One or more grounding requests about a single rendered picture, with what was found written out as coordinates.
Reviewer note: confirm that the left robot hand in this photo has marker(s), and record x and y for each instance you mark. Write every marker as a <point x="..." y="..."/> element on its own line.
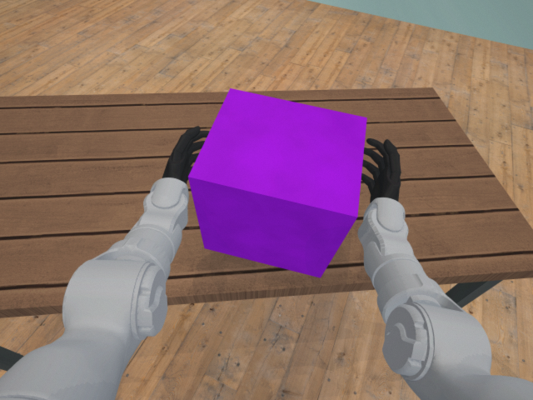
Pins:
<point x="181" y="159"/>

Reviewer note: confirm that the robot left upper arm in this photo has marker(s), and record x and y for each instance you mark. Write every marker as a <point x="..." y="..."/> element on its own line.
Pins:
<point x="111" y="307"/>

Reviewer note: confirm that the robot right upper arm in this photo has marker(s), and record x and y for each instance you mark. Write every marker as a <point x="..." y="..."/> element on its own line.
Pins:
<point x="444" y="354"/>

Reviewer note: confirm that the right robot hand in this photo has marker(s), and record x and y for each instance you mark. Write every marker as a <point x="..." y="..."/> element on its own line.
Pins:
<point x="387" y="181"/>

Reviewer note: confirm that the carton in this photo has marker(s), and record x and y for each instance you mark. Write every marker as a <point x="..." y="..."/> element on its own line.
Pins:
<point x="278" y="182"/>

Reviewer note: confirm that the table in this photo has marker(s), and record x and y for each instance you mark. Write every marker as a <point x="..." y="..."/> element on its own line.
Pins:
<point x="75" y="170"/>

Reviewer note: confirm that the robot left forearm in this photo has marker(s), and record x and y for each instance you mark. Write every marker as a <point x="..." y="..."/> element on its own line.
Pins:
<point x="157" y="234"/>

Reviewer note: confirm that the robot right forearm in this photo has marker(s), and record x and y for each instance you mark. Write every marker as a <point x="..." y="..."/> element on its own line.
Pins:
<point x="389" y="261"/>

